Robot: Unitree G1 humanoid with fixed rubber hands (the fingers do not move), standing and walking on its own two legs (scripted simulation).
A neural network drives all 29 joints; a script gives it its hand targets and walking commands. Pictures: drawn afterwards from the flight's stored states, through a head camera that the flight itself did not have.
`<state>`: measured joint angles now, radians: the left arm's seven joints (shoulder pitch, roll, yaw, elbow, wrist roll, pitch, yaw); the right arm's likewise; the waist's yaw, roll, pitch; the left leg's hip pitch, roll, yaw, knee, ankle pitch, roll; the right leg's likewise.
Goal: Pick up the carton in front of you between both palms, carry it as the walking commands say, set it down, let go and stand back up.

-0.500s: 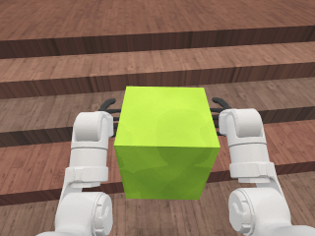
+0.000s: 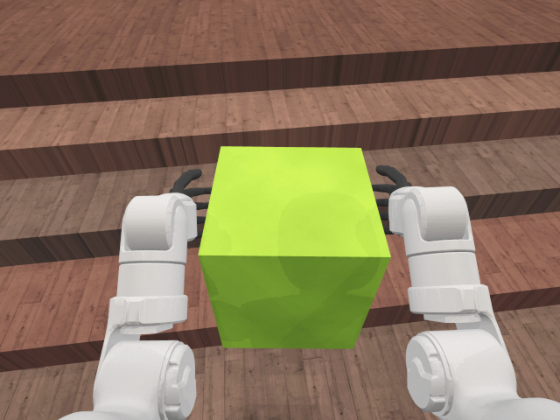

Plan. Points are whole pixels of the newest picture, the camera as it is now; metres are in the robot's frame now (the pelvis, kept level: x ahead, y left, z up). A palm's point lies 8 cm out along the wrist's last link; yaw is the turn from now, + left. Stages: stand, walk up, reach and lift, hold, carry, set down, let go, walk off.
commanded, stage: carry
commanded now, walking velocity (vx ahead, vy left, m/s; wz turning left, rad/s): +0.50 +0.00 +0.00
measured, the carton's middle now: (289, 251) +0.35 +0.00 +0.05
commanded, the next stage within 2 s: none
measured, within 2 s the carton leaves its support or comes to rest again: neither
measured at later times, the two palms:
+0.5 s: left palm (298, 107) +0.57 -0.02 +0.17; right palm (467, 108) +0.56 -0.32 +0.16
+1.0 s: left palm out of the picture +0.85 -0.14 +0.36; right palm out of the picture +0.86 -0.43 +0.34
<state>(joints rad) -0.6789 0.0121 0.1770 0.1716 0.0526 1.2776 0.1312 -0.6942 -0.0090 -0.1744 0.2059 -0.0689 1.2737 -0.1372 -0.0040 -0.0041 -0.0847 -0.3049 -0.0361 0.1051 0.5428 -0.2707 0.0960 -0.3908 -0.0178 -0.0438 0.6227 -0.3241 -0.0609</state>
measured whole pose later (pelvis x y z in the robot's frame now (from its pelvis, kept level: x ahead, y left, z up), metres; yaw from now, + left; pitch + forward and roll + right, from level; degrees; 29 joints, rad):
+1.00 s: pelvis +0.48 -0.26 +0.14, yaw -3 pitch +3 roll +5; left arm -0.88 0.01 0.31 0.05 0.06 1.38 0.14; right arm -0.95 -0.02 -0.22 0.12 -0.10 1.41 -0.17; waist 0.05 0.02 -0.05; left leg -1.18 0.02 0.22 1.63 -0.39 0.14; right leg 0.00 0.01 -0.12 0.33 -0.37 -0.11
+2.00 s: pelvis +1.13 -0.37 +0.42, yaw +0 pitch +4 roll +2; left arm -0.95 -0.05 0.28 0.13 0.11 1.41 0.22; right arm -0.99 -0.02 -0.28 0.19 -0.15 1.41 -0.17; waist 0.05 0.01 -0.06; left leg -1.14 0.12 0.12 1.46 -0.37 0.13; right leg -0.06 -0.11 -0.12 0.26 -0.25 -0.01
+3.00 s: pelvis +1.71 -0.41 +0.67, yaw +0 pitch +4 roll -1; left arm -1.00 -0.07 0.30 0.20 0.14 1.40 0.27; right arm -0.99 -0.01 -0.33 0.21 -0.14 1.39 -0.20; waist 0.03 0.03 -0.04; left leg -0.72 0.09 0.04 0.83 -0.19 0.05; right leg -0.30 -0.01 -0.14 0.55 -0.32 -0.04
